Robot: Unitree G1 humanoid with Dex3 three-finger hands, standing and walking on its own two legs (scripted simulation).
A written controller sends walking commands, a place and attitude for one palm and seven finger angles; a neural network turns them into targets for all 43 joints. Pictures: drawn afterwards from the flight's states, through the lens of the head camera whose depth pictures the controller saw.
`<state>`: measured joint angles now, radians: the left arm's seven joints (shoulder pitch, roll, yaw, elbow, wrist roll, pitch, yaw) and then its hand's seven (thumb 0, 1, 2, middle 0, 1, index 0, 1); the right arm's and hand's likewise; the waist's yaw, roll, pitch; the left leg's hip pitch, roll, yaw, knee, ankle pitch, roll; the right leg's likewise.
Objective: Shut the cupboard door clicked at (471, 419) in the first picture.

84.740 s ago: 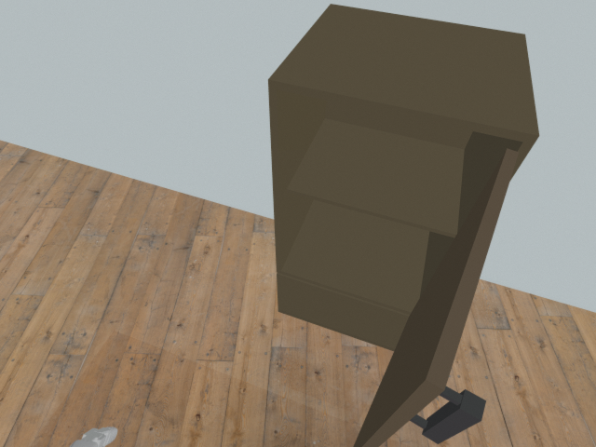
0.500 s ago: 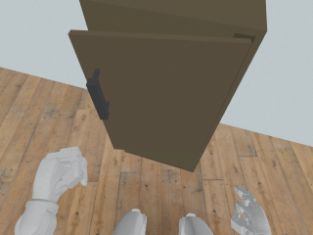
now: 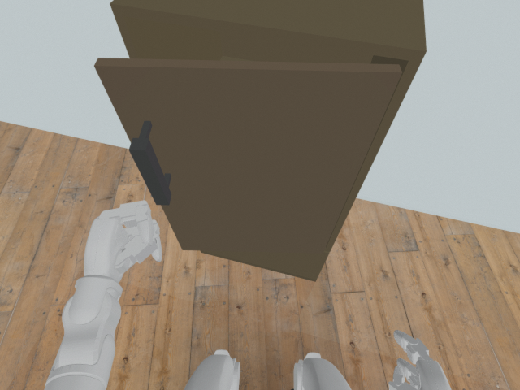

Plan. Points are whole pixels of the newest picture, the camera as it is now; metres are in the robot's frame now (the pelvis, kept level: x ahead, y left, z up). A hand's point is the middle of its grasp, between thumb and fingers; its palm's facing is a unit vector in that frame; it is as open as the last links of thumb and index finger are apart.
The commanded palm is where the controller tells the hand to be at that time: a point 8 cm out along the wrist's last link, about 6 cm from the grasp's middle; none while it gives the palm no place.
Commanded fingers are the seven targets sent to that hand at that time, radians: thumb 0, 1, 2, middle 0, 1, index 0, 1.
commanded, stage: bring the fist close to the handle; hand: left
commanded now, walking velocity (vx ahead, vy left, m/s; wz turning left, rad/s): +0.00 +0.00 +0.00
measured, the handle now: (155, 165) +0.46 +0.20 +0.04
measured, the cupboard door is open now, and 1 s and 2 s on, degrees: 14 14 0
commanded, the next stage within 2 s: push the door shut along its arc in 0.72 s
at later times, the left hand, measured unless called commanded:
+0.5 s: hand (165, 204) +0.38 +0.17 +0.05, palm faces +0.02 -1.00 -0.02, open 3.2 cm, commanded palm +0.35 +0.22 +0.05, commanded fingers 0.00 0.90 0.90 -1.30 -1.50 -1.30 -1.50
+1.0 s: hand (166, 206) +0.38 +0.17 +0.05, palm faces -0.01 -1.00 -0.04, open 3.2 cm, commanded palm +0.37 +0.22 +0.05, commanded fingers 0.00 0.90 0.90 -1.30 -1.50 -1.30 -1.50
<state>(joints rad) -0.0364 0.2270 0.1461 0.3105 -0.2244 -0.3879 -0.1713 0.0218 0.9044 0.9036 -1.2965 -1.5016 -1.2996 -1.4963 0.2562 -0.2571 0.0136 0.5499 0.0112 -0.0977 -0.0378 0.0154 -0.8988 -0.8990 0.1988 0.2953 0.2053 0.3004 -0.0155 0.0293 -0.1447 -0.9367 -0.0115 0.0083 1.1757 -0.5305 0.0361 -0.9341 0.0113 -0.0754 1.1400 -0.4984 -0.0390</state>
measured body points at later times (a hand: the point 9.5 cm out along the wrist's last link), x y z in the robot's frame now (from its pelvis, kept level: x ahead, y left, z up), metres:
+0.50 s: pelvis +0.00 +0.00 +0.00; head +0.09 +0.00 +0.44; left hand +0.37 +0.22 +0.05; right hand +0.11 -0.25 -0.11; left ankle +0.02 +0.10 -0.65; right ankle +0.03 -0.10 -0.65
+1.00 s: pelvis -0.01 +0.00 +0.00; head +0.08 +0.00 +0.44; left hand +0.37 +0.22 +0.05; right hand +0.12 -0.25 -0.11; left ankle +0.02 +0.10 -0.65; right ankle +0.03 -0.10 -0.65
